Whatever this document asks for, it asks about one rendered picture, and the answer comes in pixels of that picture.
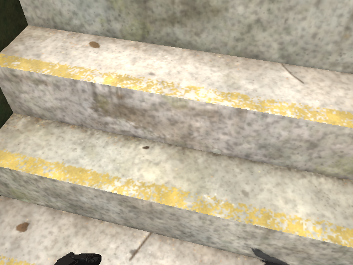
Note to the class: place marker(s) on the left robot hand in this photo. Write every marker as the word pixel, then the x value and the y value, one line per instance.
pixel 80 259

